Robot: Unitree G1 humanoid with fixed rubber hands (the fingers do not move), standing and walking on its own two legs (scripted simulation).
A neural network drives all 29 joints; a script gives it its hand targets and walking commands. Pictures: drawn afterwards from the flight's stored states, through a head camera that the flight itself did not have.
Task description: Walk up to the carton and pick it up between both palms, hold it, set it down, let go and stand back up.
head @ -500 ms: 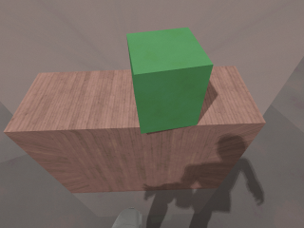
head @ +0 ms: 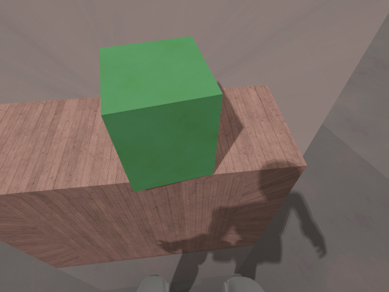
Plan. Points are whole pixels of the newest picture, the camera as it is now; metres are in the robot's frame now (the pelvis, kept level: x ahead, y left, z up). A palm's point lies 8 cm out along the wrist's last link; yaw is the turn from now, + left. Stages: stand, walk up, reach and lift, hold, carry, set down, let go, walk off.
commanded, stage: walk up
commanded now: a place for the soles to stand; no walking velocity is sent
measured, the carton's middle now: (161, 116) +0.48 +0.10 +0.09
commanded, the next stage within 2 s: none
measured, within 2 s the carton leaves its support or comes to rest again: neither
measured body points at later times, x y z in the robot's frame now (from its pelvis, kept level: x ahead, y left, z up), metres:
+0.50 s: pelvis +0.01 +0.01 +0.01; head +0.02 +0.02 +0.46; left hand +0.09 +0.33 -0.10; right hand +0.09 -0.31 -0.10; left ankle +0.04 +0.15 -0.68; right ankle +0.06 -0.10 -0.68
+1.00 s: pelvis +0.01 +0.02 +0.01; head +0.03 +0.04 +0.46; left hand +0.09 +0.35 -0.11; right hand +0.10 -0.30 -0.10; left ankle +0.04 +0.15 -0.68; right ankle +0.06 -0.10 -0.68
